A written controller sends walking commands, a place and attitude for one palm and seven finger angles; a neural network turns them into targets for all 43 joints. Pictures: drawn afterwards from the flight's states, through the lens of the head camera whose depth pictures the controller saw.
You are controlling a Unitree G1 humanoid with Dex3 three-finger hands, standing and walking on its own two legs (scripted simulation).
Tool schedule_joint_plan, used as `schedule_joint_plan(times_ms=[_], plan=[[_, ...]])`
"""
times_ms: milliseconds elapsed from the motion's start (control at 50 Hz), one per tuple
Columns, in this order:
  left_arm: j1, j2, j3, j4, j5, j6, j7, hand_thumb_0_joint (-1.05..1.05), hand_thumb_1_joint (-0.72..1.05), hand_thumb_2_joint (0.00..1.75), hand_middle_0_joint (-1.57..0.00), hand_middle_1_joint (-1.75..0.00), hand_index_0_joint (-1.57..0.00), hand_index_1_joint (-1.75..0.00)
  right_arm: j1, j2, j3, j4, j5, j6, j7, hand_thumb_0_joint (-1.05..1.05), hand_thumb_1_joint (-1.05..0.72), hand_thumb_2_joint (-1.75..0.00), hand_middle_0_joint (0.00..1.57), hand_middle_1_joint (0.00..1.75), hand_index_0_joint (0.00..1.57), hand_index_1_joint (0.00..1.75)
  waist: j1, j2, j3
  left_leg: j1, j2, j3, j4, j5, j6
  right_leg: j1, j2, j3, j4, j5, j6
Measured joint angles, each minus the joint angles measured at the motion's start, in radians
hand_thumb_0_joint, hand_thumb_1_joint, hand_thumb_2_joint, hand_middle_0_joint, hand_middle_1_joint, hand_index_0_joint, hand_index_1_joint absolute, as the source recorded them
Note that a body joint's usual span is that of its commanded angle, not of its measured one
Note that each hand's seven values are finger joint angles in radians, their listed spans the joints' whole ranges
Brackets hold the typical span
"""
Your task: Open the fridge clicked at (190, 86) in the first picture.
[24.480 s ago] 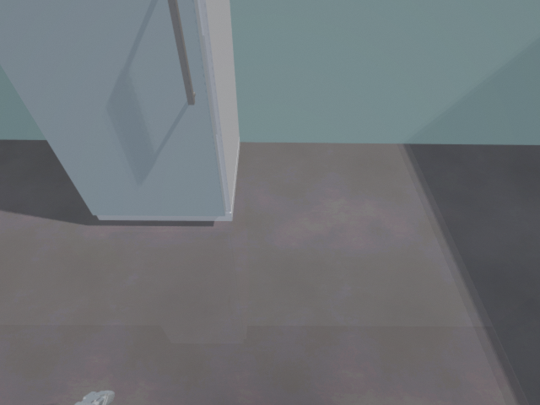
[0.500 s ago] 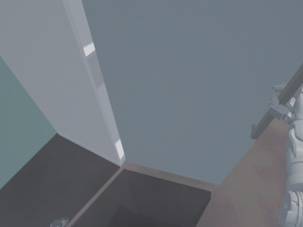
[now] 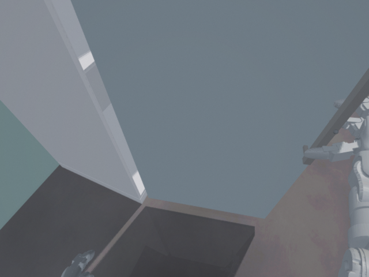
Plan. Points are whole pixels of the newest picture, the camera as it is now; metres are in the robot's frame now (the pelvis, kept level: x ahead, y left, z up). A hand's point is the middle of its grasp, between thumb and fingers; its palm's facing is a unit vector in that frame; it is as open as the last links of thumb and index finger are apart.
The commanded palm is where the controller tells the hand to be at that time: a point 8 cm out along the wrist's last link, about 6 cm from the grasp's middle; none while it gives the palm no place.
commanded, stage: loosen the grip on the handle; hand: right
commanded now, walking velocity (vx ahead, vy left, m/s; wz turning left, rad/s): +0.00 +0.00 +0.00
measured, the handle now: (339, 110) +0.45 -0.29 +0.12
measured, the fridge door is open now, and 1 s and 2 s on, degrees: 76 74 74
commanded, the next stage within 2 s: slip the hand off the handle in 0.04 s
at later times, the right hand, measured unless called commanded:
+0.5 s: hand (363, 136) +0.41 -0.34 +0.10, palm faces +0.36 +0.90 -0.24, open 14.6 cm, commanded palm +0.37 -0.37 +0.11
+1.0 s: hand out of the picture +0.36 -0.36 +0.09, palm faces +0.35 +0.91 -0.22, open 14.6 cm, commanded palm +0.32 -0.39 +0.11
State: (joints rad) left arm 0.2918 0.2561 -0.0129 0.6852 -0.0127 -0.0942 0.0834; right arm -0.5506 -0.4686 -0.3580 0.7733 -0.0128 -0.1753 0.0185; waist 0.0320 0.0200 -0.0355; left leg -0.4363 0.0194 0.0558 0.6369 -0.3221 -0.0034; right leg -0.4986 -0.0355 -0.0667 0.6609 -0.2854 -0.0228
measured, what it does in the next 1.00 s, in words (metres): stands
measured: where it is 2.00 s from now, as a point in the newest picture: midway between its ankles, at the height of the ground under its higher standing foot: outside the picture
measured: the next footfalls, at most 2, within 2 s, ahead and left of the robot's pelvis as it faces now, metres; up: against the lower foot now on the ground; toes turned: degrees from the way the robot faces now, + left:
none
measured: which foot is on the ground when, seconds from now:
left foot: down 0.00-1.00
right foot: down 0.00-1.00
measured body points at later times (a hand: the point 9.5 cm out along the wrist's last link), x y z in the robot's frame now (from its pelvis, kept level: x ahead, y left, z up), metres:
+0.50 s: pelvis +0.02 +0.00 +0.00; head +0.08 -0.01 +0.44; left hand +0.11 +0.28 -0.11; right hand +0.38 -0.38 +0.11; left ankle +0.00 +0.12 -0.72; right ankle +0.03 -0.10 -0.72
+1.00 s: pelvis +0.01 -0.01 -0.01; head +0.06 -0.02 +0.44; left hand +0.11 +0.26 -0.11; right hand +0.34 -0.41 +0.11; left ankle +0.00 +0.12 -0.72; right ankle +0.03 -0.10 -0.72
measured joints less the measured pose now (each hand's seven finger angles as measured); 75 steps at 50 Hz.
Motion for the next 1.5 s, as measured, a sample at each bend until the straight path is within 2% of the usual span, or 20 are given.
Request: schedule_joint_plan(times_ms=[80,180,280,380,520,720,800,900,980,1100,1240,1500], plan=[[0.001,-0.004,0.002,-0.004,-0.004,0.007,-0.002,0.01,0.9,0.9,-0.21,-0.3,-0.2,-0.3,0.024,0.01,0.003,-0.042,0.022,0.022,0.006,-0.01,0.52,-0.21,0.32,1.21,0.37,1.25,-0.007,-0.01,-0.006,0.005,-0.001,0.003,-0.001,-0.012,-0.001,0.0,-0.001,0.003,0.008,-0.016,0.001],[0.002,-0.007,0.0,-0.008,-0.005,0.02,-0.005,0.01,0.9,0.9,-0.21,-0.3,-0.2,-0.3,0.056,0.015,-0.016,-0.072,0.028,0.037,0.011,-0.01,0.54,-0.2,0.29,1.17,0.33,1.21,-0.009,-0.017,-0.019,0.007,-0.002,0.002,0.002,-0.025,-0.001,0.001,-0.002,0.003,0.012,-0.03,0.003],[0.006,-0.008,0.0,-0.021,-0.005,0.04,-0.002,0.01,0.9,0.9,-0.21,-0.3,-0.2,-0.3,0.071,-0.026,-0.068,-0.054,0.026,0.046,0.041,-0.01,0.54,-0.2,0.27,1.16,0.31,1.19,-0.004,-0.015,-0.028,-0.002,-0.007,0.001,0.009,-0.035,0.003,-0.007,-0.008,0.003,0.021,-0.041,0.007],[0.023,0.004,0.006,-0.025,-0.01,0.05,0.004,0.01,0.9,0.9,-0.21,-0.3,-0.2,-0.3,0.088,-0.07,-0.104,-0.042,0.045,0.031,0.09,-0.01,0.55,-0.2,0.26,1.15,0.28,1.17,-0.009,-0.016,-0.029,-0.007,-0.012,0.006,0.011,-0.04,0.005,-0.017,-0.012,0.008,0.031,-0.05,0.009],[0.04,0.021,0.013,-0.011,-0.014,0.057,0.013,0.01,0.9,0.9,-0.21,-0.3,-0.2,-0.3,0.069,-0.111,-0.116,-0.002,0.058,0.012,0.148,-0.01,0.55,-0.2,0.26,1.15,0.26,1.16,-0.013,-0.017,-0.029,-0.022,-0.012,0.019,0.018,-0.044,0.005,-0.042,-0.011,0.022,0.049,-0.054,0.009],[0.048,0.021,0.006,-0.029,-0.013,0.067,0.014,0.01,0.9,0.9,-0.2,-0.3,-0.2,-0.3,0.054,-0.168,-0.176,0.066,0.051,-0.016,0.198,-0.01,0.55,-0.2,0.26,1.15,0.26,1.15,0.004,-0.015,-0.038,-0.05,-0.015,0.011,0.031,-0.039,0.002,-0.07,-0.016,0.016,0.067,-0.056,0.005],[0.059,0.019,0.007,-0.039,-0.015,0.07,0.012,0.01,0.9,0.9,-0.2,-0.3,-0.2,-0.3,0.077,-0.182,-0.185,0.051,0.068,-0.025,0.221,-0.01,0.55,-0.2,0.26,1.15,0.26,1.15,0.003,-0.019,-0.041,-0.057,-0.017,0.007,0.032,-0.035,0.0,-0.077,-0.018,0.012,0.073,-0.057,0.002],[0.071,0.018,0.006,-0.047,-0.024,0.068,0.008,0.01,0.9,0.9,-0.2,-0.3,-0.2,-0.3,0.154,-0.148,-0.17,-0.033,0.112,-0.016,0.234,-0.01,0.55,-0.2,0.26,1.15,0.26,1.15,-0.009,-0.026,-0.046,-0.049,-0.013,0.003,0.027,-0.031,-0.006,-0.069,-0.014,0.008,0.071,-0.055,-0.005],[0.06,0.012,0.0,-0.052,-0.023,0.059,0.01,0.01,0.9,0.9,-0.21,-0.3,-0.2,-0.3,0.205,-0.115,-0.17,-0.093,0.114,0.005,0.215,-0.01,0.55,-0.2,0.26,1.15,0.26,1.15,-0.016,-0.024,-0.044,-0.042,-0.007,0.005,0.028,-0.03,-0.009,-0.064,-0.008,0.01,0.071,-0.052,-0.008],[0.028,0.002,-0.007,-0.054,-0.02,0.028,0.017,0.01,0.9,0.9,-0.21,-0.3,-0.2,-0.3,0.288,-0.065,-0.149,-0.215,0.13,0.005,0.187,-0.01,0.55,-0.2,0.26,1.15,0.26,1.15,-0.029,-0.023,-0.041,-0.02,-0.003,0.011,0.027,-0.029,-0.012,-0.046,-0.003,0.015,0.074,-0.052,-0.011],[-0.009,-0.004,-0.018,-0.068,-0.022,-0.006,0.025,0.01,0.9,0.9,-0.21,-0.3,-0.2,-0.3,0.351,-0.048,-0.124,-0.292,0.146,0.05,0.181,-0.01,0.55,-0.2,0.26,1.15,0.26,1.15,-0.047,-0.028,-0.041,0.007,0.003,0.02,0.023,-0.029,-0.012,-0.023,0.004,0.024,0.068,-0.046,-0.011],[-0.032,-0.003,-0.025,-0.07,-0.02,-0.057,0.027,0.01,0.9,0.9,-0.21,-0.3,-0.2,-0.3,0.503,-0.008,-0.11,-0.453,0.185,0.067,0.189,-0.01,0.55,-0.2,0.26,1.15,0.26,1.15,-0.074,-0.034,-0.038,0.039,0.002,0.03,0.019,-0.032,-0.004,0.009,0.005,0.035,0.055,-0.04,-0.002]])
